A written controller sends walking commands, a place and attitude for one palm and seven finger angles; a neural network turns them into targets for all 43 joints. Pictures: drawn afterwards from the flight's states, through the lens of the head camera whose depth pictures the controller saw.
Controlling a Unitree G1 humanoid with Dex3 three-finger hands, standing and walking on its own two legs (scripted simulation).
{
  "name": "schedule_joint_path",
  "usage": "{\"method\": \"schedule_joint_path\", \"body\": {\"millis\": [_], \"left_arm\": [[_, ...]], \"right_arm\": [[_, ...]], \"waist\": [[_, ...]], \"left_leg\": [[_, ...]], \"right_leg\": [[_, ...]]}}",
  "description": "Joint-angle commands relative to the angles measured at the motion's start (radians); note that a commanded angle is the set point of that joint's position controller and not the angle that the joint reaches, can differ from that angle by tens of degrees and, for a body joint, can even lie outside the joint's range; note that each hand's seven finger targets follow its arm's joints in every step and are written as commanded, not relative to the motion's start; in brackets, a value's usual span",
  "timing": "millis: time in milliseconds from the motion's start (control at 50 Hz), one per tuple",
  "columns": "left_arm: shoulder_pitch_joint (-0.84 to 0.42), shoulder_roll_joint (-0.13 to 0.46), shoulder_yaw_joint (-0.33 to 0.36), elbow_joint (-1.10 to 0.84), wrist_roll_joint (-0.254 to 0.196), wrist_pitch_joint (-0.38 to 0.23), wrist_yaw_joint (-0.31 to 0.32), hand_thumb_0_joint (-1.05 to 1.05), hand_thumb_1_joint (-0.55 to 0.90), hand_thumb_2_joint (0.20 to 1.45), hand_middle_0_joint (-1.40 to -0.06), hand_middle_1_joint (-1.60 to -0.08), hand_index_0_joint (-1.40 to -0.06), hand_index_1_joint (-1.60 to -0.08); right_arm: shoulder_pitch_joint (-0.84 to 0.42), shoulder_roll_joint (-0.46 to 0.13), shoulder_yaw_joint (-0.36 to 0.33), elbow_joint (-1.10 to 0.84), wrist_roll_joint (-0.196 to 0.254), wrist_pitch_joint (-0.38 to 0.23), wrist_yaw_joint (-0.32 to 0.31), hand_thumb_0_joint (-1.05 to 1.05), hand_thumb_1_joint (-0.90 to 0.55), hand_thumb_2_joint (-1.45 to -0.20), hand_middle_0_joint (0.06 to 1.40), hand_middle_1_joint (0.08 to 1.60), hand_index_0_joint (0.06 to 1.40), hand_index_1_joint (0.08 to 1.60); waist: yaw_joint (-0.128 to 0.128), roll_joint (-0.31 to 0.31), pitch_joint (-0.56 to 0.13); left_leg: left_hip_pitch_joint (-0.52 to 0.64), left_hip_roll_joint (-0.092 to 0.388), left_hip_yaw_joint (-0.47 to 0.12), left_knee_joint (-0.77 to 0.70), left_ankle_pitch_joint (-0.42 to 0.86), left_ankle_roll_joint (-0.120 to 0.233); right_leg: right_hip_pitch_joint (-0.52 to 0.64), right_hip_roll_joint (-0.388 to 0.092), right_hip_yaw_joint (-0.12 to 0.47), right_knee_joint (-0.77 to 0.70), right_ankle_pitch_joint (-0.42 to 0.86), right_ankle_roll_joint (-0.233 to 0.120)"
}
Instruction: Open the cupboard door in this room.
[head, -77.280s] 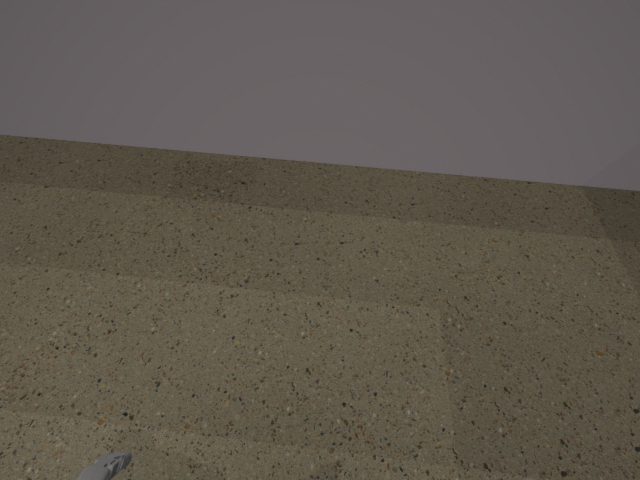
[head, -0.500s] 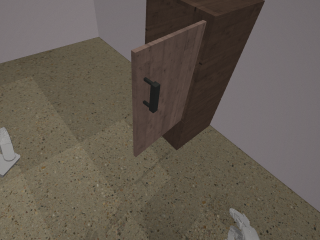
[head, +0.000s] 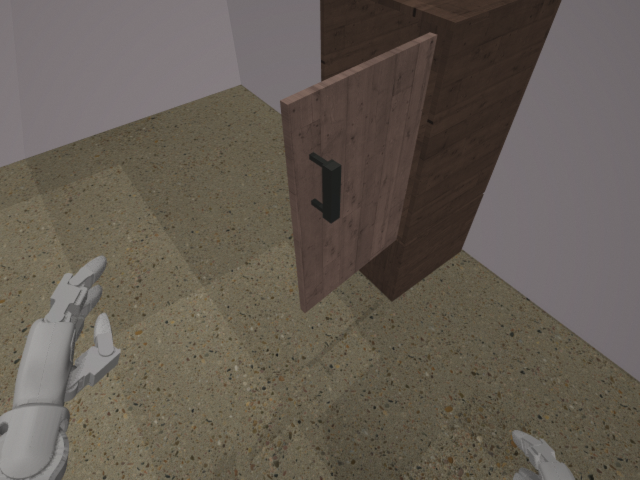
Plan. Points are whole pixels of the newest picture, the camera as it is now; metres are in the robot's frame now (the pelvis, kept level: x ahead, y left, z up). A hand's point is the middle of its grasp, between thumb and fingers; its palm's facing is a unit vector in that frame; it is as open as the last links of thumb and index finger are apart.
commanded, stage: let the arm hang, fingers relaxed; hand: left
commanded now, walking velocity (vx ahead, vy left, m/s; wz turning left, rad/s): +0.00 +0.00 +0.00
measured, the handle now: (323, 187) +0.59 +0.02 +0.01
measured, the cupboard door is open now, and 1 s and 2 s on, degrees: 96 96 96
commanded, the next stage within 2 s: look to check the result in 1.02 s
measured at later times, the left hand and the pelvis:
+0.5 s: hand out of the picture -0.03 +0.19 -0.16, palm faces +0.07 -0.96 -0.26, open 7.3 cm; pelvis -0.01 -0.01 +0.01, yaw +3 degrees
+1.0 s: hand out of the picture +0.01 +0.19 -0.16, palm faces +0.06 -0.98 -0.20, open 7.3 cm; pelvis +0.00 +0.01 +0.01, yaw +2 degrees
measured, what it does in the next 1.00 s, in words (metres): stands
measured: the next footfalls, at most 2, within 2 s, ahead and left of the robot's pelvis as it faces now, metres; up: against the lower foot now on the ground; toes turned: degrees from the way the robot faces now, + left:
none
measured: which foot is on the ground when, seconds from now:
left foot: down 0.00-1.00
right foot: down 0.00-1.00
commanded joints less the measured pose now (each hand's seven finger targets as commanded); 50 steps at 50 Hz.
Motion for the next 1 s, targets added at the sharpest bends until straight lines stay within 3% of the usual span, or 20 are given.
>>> {"method": "schedule_joint_path", "body": {"millis": [0, 20, 40, 60, 80, 100, 120, 140, 160, 200, 220, 260, 280, 380, 500, 560, 640, 900, 980], "left_arm": [[-0.028, -0.033, -0.14, 0.344, 0.015, 0.119, -0.058, 0.0, 0.9, 0.9, -0.2, -0.3, -0.2, -0.3], [-0.027, -0.03, -0.146, 0.41, 0.014, 0.113, -0.057, 0.0, 0.9, 0.9, -0.2, -0.3, -0.2, -0.3], [-0.02, -0.011, -0.148, 0.484, 0.018, 0.11, -0.056, 0.0, 0.9, 0.9, -0.2, -0.3, -0.2, -0.3], [-0.02, 0.043, -0.145, 0.548, 0.02, 0.106, -0.053, 0.0, 0.9, 0.9, -0.2, -0.3, -0.2, -0.3], [-0.037, 0.071, -0.147, 0.613, 0.02, 0.103, -0.05, 0.0, 0.9, 0.9, -0.2, -0.3, -0.2, -0.3], [-0.079, 0.088, -0.155, 0.666, 0.015, 0.106, -0.052, 0.0, 0.9, 0.9, -0.2, -0.3, -0.2, -0.3], [-0.116, 0.087, -0.172, 0.711, 0.011, 0.116, -0.057, 0.0, 0.9, 0.9, -0.2, -0.3, -0.2, -0.3], [-0.16, 0.055, -0.179, 0.751, 0.007, 0.117, -0.052, 0.0, 0.9, 0.9, -0.2, -0.3, -0.2, -0.3], [-0.179, 0.032, -0.185, 0.799, 0.002, 0.115, -0.048, 0.0, 0.9, 0.9, -0.2, -0.3, -0.2, -0.3], [-0.154, 0.009, -0.195, 0.884, -0.004, 0.108, -0.044, 0.0, 0.9, 0.9, -0.2, -0.3, -0.2, -0.3], [-0.141, -0.01, -0.198, 0.923, -0.006, 0.107, -0.041, 0.0, 0.9, 0.9, -0.2, -0.3, -0.2, -0.3], [-0.114, -0.041, -0.182, 0.975, -0.003, 0.114, -0.038, 0.0, 0.9, 0.9, -0.2, -0.3, -0.2, -0.3], [-0.113, -0.035, -0.186, 1.005, -0.005, 0.116, -0.039, 0.0, 0.9, 0.9, -0.2, -0.3, -0.2, -0.3], [-0.108, -0.051, -0.186, 1.102, -0.005, 0.118, -0.039, 0.0, 0.9, 0.9, -0.2, -0.3, -0.2, -0.3], [-0.086, -0.06, -0.186, 1.179, -0.005, 0.12, -0.038, 0.0, 0.9, 0.9, -0.2, -0.3, -0.2, -0.3], [-0.076, -0.067, -0.187, 1.204, -0.006, 0.12, -0.037, 0.0, 0.9, 0.9, -0.2, -0.3, -0.2, -0.3], [-0.067, -0.081, -0.188, 1.222, -0.006, 0.118, -0.035, 0.0, 0.9, 0.9, -0.2, -0.3, -0.2, -0.3], [-0.064, -0.098, -0.19, 1.239, -0.001, 0.109, -0.032, 0.0, 0.9, 0.9, -0.2, -0.3, -0.2, -0.3], [-0.073, -0.097, -0.191, 1.24, -0.003, 0.106, -0.032, 0.0, 0.9, 0.9, -0.2, -0.3, -0.2, -0.3]], "right_arm": [[-0.005, -0.094, -0.011, -0.074, -0.035, 0.033, 0.007, 0.0, -0.9, -0.9, 0.2, 0.3, 0.2, 0.3], [-0.025, -0.097, -0.007, -0.068, -0.035, 0.042, 0.002, 0.0, -0.9, -0.9, 0.2, 0.3, 0.2, 0.3], [-0.047, -0.111, -0.007, -0.054, -0.025, 0.051, 0.0, 0.0, -0.9, -0.9, 0.2, 0.3, 0.2, 0.3], [-0.057, -0.081, -0.006, -0.049, -0.007, 0.059, -0.001, 0.0, -0.9, -0.9, 0.2, 0.3, 0.2, 0.3], [-0.041, -0.022, 0.0, -0.032, 0.0, 0.072, 0.001, 0.0, -0.9, -0.9, 0.2, 0.3, 0.2, 0.3], [0.006, -0.011, 0.001, -0.001, -0.004, 0.084, 0.006, 0.0, -0.9, -0.9, 0.2, 0.3, 0.2, 0.3], [0.041, -0.018, 0.001, 0.034, -0.002, 0.099, 0.014, 0.0, -0.9, -0.9, 0.2, 0.3, 0.2, 0.3], [0.012, -0.002, 0.004, 0.068, -0.012, 0.112, 0.01, 0.0, -0.9, -0.9, 0.2, 0.3, 0.2, 0.3], [0.003, 0.005, 0.01, 0.092, -0.013, 0.114, 0.008, 0.0, -0.9, -0.9, 0.2, 0.3, 0.2, 0.3], [0.015, 0.005, 0.016, 0.135, -0.01, 0.108, 0.005, 0.0, -0.9, -0.9, 0.2, 0.3, 0.2, 0.3], [0.022, 0.011, 0.019, 0.164, -0.008, 0.108, 0.002, 0.0, -0.9, -0.9, 0.2, 0.3, 0.2, 0.3], [0.021, 0.031, 0.013, 0.199, -0.014, 0.114, -0.002, 0.0, -0.9, -0.9, 0.2, 0.3, 0.2, 0.3], [0.026, 0.035, 0.016, 0.22, -0.015, 0.117, -0.002, 0.0, -0.9, -0.9, 0.2, 0.3, 0.2, 0.3], [0.091, 0.042, 0.007, 0.295, -0.015, 0.12, -0.006, 0.0, -0.9, -0.9, 0.2, 0.3, 0.2, 0.3], [0.11, 0.054, 0.01, 0.348, -0.013, 0.115, -0.01, 0.0, -0.9, -0.9, 0.2, 0.3, 0.2, 0.3], [0.118, 0.064, 0.013, 0.367, -0.014, 0.109, -0.012, 0.0, -0.9, -0.9, 0.2, 0.3, 0.2, 0.3], [0.113, 0.07, 0.015, 0.38, -0.013, 0.102, -0.014, 0.0, -0.9, -0.9, 0.2, 0.3, 0.2, 0.3], [0.093, 0.073, 0.01, 0.385, -0.009, 0.094, -0.016, 0.0, -0.9, -0.9, 0.2, 0.3, 0.2, 0.3], [0.084, 0.067, 0.01, 0.386, -0.009, 0.091, -0.016, 0.0, -0.9, -0.9, 0.2, 0.3, 0.2, 0.3]], "waist": [[-0.003, 0.034, -0.106], [0.021, -0.047, -0.135], [0.049, -0.107, -0.157], [0.054, -0.222, -0.178], [0.032, -0.269, -0.146], [0.001, -0.183, -0.1], [-0.032, -0.027, -0.075], [-0.029, -0.073, -0.044], [-0.026, -0.099, -0.005], [-0.017, -0.067, -0.02], [-0.014, -0.042, -0.017], [-0.002, 0.085, 0.006], [0.0, 0.093, 0.015], [-0.003, -0.066, 0.026], [0.007, -0.026, 0.073], [0.009, -0.033, 0.068], [0.015, 0.013, 0.061], [0.015, 0.005, 0.057], [0.011, -0.029, 0.045]], "left_leg": [[0.035, 0.262, -0.321, -0.149, 0.576, 0.202], [0.055, 0.233, -0.264, -0.105, 0.596, 0.171], [0.039, 0.176, -0.198, -0.063, 0.498, 0.117], [-0.018, 0.074, -0.111, 0.003, 0.257, 0.052], [-0.059, -0.004, -0.059, 0.034, -0.017, 0.005], [-0.021, -0.014, -0.028, 0.048, -0.149, -0.009], [0.063, -0.01, -0.023, 0.023, -0.137, -0.006], [0.1, -0.002, -0.027, 0.019, -0.048, -0.004], [0.108, 0.005, -0.038, -0.004, 0.048, -0.001], [0.139, 0.034, -0.068, -0.065, 0.16, -0.001], [0.139, 0.048, -0.069, -0.091, 0.148, -0.002], [0.119, 0.053, -0.09, -0.132, 0.039, 0.003], [0.104, 0.055, -0.095, -0.155, 0.003, 0.005], [0.116, 0.056, -0.09, -0.178, -0.035, 0.011], [0.087, 0.065, -0.1, -0.228, -0.05, 0.017], [0.083, 0.068, -0.104, -0.246, -0.041, 0.019], [0.069, 0.08, -0.122, -0.278, -0.041, 0.021], [0.105, 0.081, -0.113, -0.279, 0.02, 0.02], [0.134, 0.079, -0.108, -0.268, 0.058, 0.02]], "right_leg": [[-0.024, -0.015, 0.145, 0.161, -0.132, 0.019], [0.062, -0.015, 0.124, 0.011, -0.055, 0.021], [0.168, -0.014, 0.103, -0.145, 0.131, 0.023], [0.256, -0.09, 0.216, -0.251, 0.346, 0.007], [0.238, -0.223, 0.368, -0.337, 0.467, -0.029], [0.165, -0.283, 0.376, -0.352, 0.475, -0.088], [0.06, -0.273, 0.324, -0.366, 0.244, -0.099], [-0.001, -0.196, 0.313, -0.388, 0.126, -0.077], [0.001, -0.16, 0.281, -0.381, 0.162, -0.058], [0.049, -0.122, 0.228, -0.355, 0.269, -0.031], [0.066, -0.117, 0.215, -0.367, 0.238, -0.024], [0.063, -0.099, 0.211, -0.398, 0.078, -0.029], [0.074, -0.092, 0.212, -0.403, 0.049, -0.032], [0.072, -0.091, 0.197, -0.445, -0.02, -0.036], [0.075, -0.08, 0.181, -0.43, -0.006, -0.032], [0.096, -0.079, 0.176, -0.412, 0.031, -0.029], [0.13, -0.076, 0.162, -0.381, 0.096, -0.024], [0.14, -0.084, 0.153, -0.377, 0.173, -0.013], [0.14, -0.089, 0.157, -0.382, 0.188, -0.01]]}}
